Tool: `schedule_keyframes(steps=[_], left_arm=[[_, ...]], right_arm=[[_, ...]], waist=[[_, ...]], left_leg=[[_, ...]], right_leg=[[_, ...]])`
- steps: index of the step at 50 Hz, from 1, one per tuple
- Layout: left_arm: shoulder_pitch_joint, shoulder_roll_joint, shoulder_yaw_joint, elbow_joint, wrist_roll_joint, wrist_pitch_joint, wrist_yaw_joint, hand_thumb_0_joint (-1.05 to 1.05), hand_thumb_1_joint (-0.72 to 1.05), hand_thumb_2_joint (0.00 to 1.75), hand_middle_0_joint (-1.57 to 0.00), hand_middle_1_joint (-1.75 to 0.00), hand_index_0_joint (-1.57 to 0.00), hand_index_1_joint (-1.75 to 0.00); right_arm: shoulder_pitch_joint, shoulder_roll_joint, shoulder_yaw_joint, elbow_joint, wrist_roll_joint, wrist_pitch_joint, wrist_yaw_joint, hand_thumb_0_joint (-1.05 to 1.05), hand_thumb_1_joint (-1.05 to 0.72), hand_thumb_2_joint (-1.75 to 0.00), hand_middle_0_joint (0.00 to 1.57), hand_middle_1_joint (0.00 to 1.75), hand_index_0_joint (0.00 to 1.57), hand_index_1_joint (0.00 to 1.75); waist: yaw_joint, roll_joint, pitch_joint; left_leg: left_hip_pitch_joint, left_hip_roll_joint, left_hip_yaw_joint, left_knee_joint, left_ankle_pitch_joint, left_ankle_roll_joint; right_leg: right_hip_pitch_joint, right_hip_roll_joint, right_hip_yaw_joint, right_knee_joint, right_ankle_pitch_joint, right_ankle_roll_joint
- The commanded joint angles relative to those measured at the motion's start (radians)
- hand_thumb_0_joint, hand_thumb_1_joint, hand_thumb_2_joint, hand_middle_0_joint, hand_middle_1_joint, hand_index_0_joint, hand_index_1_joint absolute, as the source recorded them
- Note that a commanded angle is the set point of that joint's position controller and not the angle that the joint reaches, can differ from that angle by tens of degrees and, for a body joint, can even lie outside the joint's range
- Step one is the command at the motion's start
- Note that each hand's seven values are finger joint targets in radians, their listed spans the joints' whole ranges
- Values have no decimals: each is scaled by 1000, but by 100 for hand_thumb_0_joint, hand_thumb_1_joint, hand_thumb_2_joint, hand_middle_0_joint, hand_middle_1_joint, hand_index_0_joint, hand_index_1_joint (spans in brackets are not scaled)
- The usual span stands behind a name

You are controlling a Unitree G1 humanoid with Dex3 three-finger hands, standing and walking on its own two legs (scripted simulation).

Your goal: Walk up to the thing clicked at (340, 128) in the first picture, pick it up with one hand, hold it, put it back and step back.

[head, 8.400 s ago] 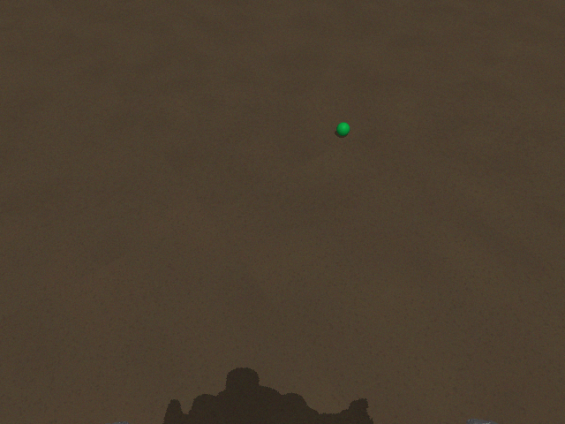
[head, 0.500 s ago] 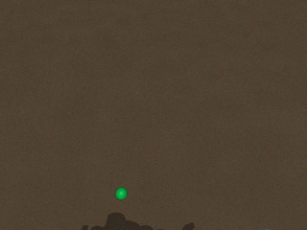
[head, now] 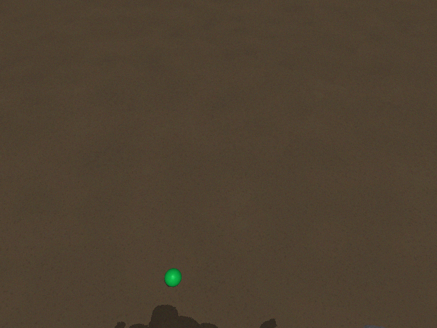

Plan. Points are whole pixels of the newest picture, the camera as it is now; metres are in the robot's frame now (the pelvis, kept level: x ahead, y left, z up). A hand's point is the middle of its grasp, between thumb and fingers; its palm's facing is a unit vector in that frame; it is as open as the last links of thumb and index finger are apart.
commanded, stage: stand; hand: left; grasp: from above
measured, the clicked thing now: (173, 277) +0.40 +0.23 -0.75
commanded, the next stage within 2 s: rise first in 0.40 s
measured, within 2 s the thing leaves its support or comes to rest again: neither
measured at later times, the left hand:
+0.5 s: hand out of the picture +0.07 +0.25 -0.16, palm faces -0.02 -0.94 -0.34, open 7.4 cm
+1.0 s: hand out of the picture +0.13 +0.26 -0.20, palm faces -0.07 -0.91 -0.40, open 13.1 cm
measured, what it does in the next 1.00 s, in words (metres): lowers itself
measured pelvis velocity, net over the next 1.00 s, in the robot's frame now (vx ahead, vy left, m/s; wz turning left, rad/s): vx -0.02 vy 0.01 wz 0.00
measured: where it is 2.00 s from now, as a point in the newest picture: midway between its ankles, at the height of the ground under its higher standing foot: outside the picture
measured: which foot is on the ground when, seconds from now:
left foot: down 0.00-1.00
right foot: down 0.00-1.00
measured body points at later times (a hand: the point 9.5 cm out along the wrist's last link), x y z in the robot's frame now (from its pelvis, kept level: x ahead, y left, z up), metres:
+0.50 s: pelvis +0.00 +0.00 +0.00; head +0.01 +0.00 +0.45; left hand +0.07 +0.30 -0.13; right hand +0.07 -0.30 -0.13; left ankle +0.00 +0.14 -0.75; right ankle -0.02 -0.14 -0.75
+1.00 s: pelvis -0.02 +0.01 -0.05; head +0.05 +0.01 +0.39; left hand +0.13 +0.31 -0.17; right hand +0.10 -0.26 -0.16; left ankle +0.00 +0.14 -0.75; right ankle -0.02 -0.14 -0.75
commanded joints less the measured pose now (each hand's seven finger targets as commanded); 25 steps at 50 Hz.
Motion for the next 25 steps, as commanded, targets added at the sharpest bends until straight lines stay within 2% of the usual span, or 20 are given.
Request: schedule_keyframes(steps=[1,24,25], left_arm=[[-28,222,43,-61,4,-17,15,0,90,90,-20,-30,-20,-30],[-18,219,42,-61,3,-16,14,0,90,90,-20,-30,-20,-30],[-16,216,40,-61,5,-15,14,0,82,98,-22,-36,-18,-38]], right_arm=[[-37,-210,-45,-56,4,-25,-12,0,-90,-90,20,30,20,30],[-35,-215,-46,-53,2,-24,-13,0,-90,-90,20,30,20,30],[-44,-214,-45,-54,4,-23,-12,0,-89,-90,20,30,20,30]], waist=[[-4,-2,-69],[-1,12,-69],[2,12,-67]], left_leg=[[31,100,-83,-38,176,39],[21,101,-84,-38,149,44],[24,100,-84,-38,149,45]], right_leg=[[-21,-104,63,-42,167,-39],[-11,-107,70,-49,153,-40],[-19,-104,65,-51,152,-39]])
